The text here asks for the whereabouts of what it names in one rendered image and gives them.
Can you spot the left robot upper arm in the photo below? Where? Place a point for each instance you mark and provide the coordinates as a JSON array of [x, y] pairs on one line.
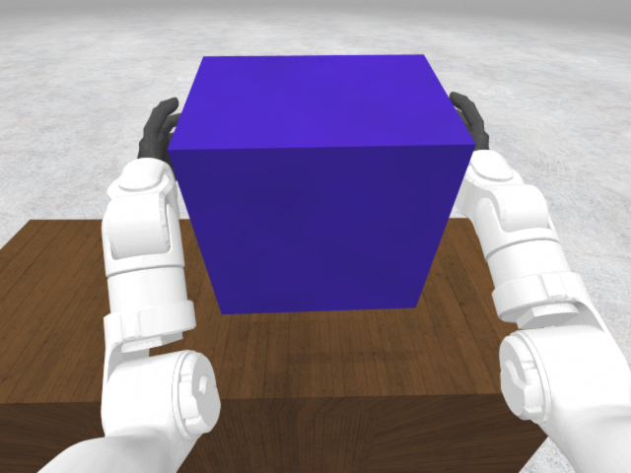
[[155, 409]]

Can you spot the carton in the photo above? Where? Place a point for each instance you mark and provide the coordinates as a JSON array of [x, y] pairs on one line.
[[318, 182]]

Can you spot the right robot forearm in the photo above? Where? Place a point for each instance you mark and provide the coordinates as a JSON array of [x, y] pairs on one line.
[[534, 286]]

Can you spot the left robot forearm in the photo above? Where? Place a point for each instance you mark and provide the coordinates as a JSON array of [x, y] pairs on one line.
[[143, 262]]

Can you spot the robot right hand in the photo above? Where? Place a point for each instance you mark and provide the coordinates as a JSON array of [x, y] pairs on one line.
[[471, 119]]

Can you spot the pedestal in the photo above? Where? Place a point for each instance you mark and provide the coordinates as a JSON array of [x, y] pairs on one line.
[[394, 390]]

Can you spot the right robot upper arm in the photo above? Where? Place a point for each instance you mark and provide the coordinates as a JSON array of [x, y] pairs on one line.
[[573, 383]]

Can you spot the robot left hand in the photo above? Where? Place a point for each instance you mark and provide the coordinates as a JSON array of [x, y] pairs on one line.
[[157, 136]]

